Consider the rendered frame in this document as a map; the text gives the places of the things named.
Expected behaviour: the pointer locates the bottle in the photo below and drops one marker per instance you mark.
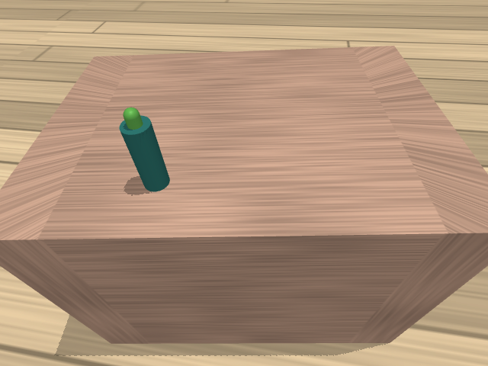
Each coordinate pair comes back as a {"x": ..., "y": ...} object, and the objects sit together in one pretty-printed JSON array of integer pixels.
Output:
[{"x": 140, "y": 138}]

